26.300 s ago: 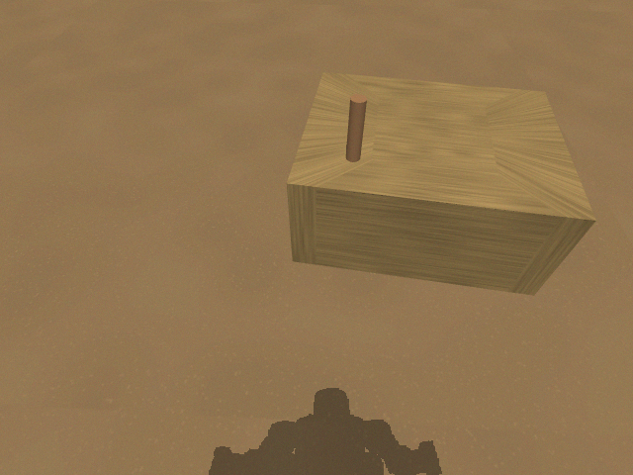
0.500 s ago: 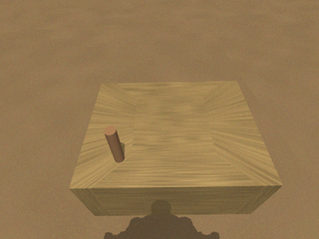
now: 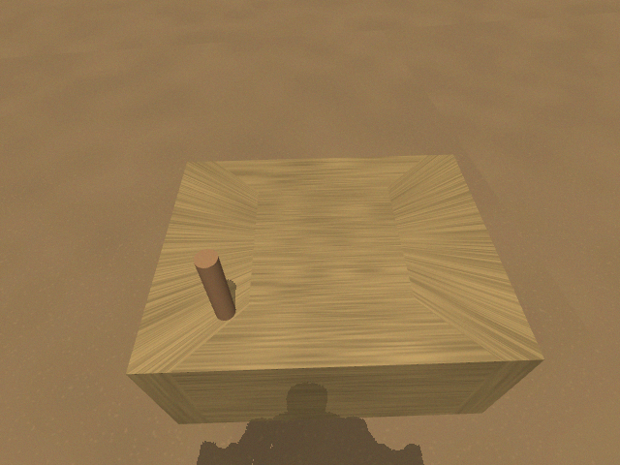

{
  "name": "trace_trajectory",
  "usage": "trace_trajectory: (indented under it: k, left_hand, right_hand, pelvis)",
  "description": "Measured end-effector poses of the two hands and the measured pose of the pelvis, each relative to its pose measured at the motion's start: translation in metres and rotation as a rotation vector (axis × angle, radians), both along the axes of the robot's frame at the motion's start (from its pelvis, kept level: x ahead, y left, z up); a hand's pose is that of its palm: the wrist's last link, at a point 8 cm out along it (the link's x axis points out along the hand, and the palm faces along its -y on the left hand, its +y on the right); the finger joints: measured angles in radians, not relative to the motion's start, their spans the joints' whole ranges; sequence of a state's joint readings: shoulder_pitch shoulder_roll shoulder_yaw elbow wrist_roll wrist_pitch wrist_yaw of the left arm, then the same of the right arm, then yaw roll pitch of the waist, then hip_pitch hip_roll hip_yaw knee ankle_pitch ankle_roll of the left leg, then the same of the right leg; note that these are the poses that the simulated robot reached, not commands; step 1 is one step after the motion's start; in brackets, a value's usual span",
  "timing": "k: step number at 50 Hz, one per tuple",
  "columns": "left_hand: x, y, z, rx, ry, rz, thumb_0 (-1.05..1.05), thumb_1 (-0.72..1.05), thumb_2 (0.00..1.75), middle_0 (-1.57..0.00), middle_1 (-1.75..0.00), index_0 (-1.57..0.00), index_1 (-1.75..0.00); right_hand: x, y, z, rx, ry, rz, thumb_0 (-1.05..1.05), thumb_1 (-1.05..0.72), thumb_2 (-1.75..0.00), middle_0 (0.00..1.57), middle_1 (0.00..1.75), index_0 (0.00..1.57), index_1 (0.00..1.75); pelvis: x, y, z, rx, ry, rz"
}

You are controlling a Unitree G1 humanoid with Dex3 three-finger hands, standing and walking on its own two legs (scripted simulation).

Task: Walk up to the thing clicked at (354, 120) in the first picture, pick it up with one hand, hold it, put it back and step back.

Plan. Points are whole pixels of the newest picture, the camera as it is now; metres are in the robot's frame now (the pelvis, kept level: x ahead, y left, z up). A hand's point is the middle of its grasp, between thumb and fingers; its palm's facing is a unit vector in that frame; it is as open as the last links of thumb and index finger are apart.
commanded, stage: stand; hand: left
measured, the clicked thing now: (216, 287) +0.52 +0.23 -0.25
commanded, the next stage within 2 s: step back in 0.68 s
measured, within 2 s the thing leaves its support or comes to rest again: neither
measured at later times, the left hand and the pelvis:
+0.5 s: hand out of the picture +0.07 +0.25 -0.15, palm faces -0.02 -0.94 -0.35, open 7.4 cm; pelvis +0.00 +0.00 +0.00, yaw +0 degrees
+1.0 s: hand out of the picture +0.09 +0.32 -0.18, palm faces -0.03 -0.93 -0.37, open 7.4 cm; pelvis -0.06 +0.05 -0.03, yaw -1 degrees
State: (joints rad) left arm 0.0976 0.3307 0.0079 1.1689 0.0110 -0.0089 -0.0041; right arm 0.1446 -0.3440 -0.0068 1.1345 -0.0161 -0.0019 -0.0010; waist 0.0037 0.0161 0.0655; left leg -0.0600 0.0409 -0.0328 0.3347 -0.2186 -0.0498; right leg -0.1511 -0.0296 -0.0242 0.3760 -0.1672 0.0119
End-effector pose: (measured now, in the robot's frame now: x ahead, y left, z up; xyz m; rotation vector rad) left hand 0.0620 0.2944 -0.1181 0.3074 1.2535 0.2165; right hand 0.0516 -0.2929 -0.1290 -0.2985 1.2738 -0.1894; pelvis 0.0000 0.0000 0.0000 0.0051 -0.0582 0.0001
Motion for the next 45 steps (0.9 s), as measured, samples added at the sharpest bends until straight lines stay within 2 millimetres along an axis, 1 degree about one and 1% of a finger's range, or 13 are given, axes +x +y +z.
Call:
trace_trajectory:
  k: [12,26,34,36,40,43,45]
  left_hand:
    - [0.009,0.001,0.003,0.006,-0.019,-0.008,0.01,0.90,0.90,-0.21,-0.30,-0.21,-0.30]
    - [0.004,-0.001,0.002,0.005,0.001,-0.010,0.01,0.90,0.90,-0.21,-0.30,-0.21,-0.30]
    - [0.006,-0.002,0.002,0.005,-0.001,-0.015,0.01,0.90,0.90,-0.21,-0.30,-0.21,-0.30]
    - [0.007,-0.001,0.001,0.002,-0.012,0.002,0.01,0.90,0.90,-0.21,-0.30,-0.21,-0.30]
    - [0.008,0.011,-0.001,0.020,-0.026,-0.001,0.01,0.90,0.90,-0.21,-0.30,-0.21,-0.30]
    - [0.008,0.025,-0.004,0.035,-0.028,-0.031,0.01,0.90,0.90,-0.21,-0.30,-0.21,-0.30]
    - [0.011,0.036,-0.009,0.041,-0.038,-0.049,0.01,0.90,0.90,-0.21,-0.30,-0.21,-0.30]
  right_hand:
    - [0.010,-0.002,0.002,-0.001,-0.026,0.000,0.01,-0.91,-0.89,0.20,0.30,0.20,0.30]
    - [0.006,-0.006,0.002,0.000,-0.007,-0.008,0.01,-0.91,-0.89,0.20,0.30,0.20,0.30]
    - [0.005,-0.007,0.002,-0.001,-0.006,-0.011,0.01,-0.91,-0.89,0.20,0.30,0.20,0.30]
    - [0.005,-0.008,0.001,-0.001,-0.006,-0.014,0.01,-0.91,-0.89,0.20,0.30,0.20,0.30]
    - [0.004,-0.011,-0.001,-0.024,-0.008,-0.017,0.01,-0.91,-0.89,0.20,0.30,0.20,0.30]
    - [-0.004,-0.008,0.001,-0.046,-0.007,-0.022,0.01,-0.91,-0.89,0.20,0.30,0.20,0.30]
    - [-0.014,-0.004,0.002,-0.064,-0.003,-0.026,0.01,-0.91,-0.89,0.20,0.30,0.20,0.30]
  pelvis:
    - [0.003,0.000,0.000,0.001,-0.001,-0.005]
    - [0.003,-0.003,0.001,-0.001,0.004,-0.007]
    - [0.004,-0.004,0.001,0.000,0.005,-0.009]
    - [0.000,-0.004,-0.001,-0.003,0.012,-0.009]
    - [-0.017,0.004,-0.006,-0.003,0.017,-0.015]
    - [-0.029,0.016,-0.009,0.004,0.029,-0.021]
    - [-0.037,0.025,-0.014,-0.002,0.040,-0.016]
